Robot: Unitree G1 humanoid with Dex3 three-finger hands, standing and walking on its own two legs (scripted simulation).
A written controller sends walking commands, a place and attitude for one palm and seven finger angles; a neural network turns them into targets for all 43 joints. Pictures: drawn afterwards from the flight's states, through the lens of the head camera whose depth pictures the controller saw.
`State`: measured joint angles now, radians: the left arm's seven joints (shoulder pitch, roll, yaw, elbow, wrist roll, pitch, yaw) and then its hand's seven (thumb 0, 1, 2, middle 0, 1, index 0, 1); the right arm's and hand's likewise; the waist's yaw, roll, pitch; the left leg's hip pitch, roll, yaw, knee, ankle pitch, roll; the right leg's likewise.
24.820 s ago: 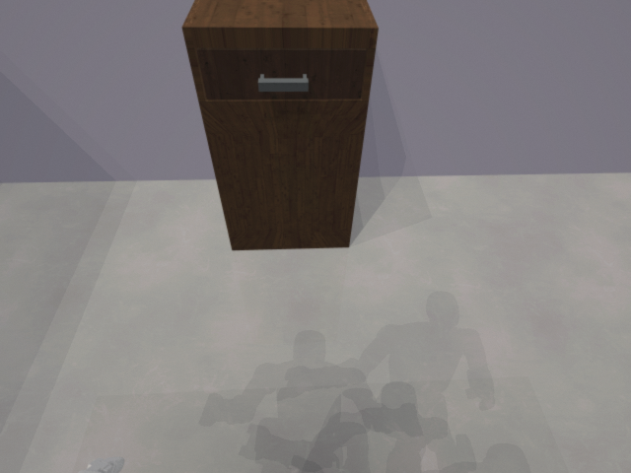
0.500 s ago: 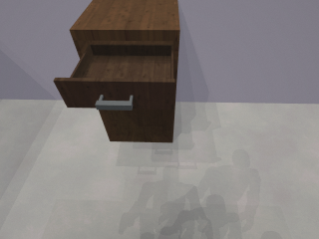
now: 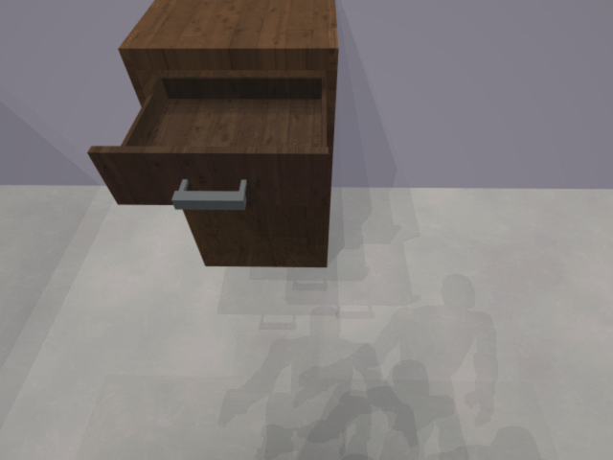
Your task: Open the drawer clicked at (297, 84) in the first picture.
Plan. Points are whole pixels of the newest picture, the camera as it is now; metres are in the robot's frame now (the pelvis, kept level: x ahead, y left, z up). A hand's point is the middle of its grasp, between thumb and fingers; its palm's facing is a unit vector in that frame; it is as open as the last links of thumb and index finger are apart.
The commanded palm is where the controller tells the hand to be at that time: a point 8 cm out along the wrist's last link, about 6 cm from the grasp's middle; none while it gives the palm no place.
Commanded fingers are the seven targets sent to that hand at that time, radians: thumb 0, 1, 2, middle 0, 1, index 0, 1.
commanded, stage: look to check the result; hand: left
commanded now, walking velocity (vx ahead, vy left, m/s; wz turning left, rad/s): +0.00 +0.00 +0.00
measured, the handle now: (212, 192) +0.57 +0.22 -0.03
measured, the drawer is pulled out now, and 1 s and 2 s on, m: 0.30 0.30 0.30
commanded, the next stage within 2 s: stand and wait in 0.30 s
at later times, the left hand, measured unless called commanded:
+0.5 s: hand out of the picture +0.11 +0.24 -0.15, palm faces -0.03 -0.94 -0.34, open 7.4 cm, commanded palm none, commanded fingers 0.00 0.90 0.90 -0.20 -0.30 -0.20 -0.30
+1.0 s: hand out of the picture +0.12 +0.24 -0.16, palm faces -0.04 -0.94 -0.34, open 7.4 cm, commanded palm none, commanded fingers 0.00 0.90 0.90 -0.20 -0.30 -0.20 -0.30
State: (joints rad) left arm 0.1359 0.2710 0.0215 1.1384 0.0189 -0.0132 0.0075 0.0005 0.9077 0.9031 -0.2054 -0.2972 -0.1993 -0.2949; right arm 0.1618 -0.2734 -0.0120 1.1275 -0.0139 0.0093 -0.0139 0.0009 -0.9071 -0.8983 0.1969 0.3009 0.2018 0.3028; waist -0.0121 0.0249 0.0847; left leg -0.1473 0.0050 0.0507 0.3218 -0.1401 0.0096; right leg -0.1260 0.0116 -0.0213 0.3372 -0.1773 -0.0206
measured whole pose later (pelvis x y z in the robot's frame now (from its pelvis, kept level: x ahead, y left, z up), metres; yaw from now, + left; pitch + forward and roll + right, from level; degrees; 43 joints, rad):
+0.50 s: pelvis +0.02 -0.01 +0.00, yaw +0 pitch -1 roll +0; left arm 0.08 0.32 0.02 1.13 0.02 -0.03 0.00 0.00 0.91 0.90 -0.21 -0.30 -0.20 -0.30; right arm 0.08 -0.33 -0.01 1.11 -0.01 0.00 -0.01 0.00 -0.91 -0.90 0.20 0.30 0.20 0.30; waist -0.01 0.01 0.07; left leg -0.11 0.02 0.05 0.29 -0.15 0.00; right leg -0.09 0.02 -0.02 0.29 -0.19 -0.03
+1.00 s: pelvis +0.04 -0.01 +0.00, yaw -1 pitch -1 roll +0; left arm 0.09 0.33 0.02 1.12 0.02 -0.02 0.01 0.00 0.91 0.90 -0.21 -0.30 -0.20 -0.30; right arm 0.10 -0.33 -0.01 1.12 -0.01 0.00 -0.01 0.00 -0.91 -0.90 0.20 0.30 0.20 0.30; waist -0.01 0.01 0.08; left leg -0.08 0.02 0.06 0.28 -0.18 -0.01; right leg -0.06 0.03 -0.01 0.28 -0.20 -0.03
